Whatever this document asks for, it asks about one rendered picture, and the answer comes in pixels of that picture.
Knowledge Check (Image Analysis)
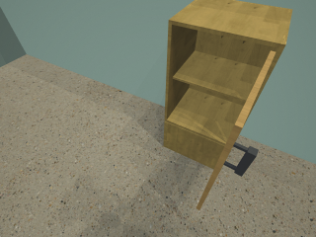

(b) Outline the handle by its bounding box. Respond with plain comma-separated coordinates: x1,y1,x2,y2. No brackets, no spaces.
223,142,259,177

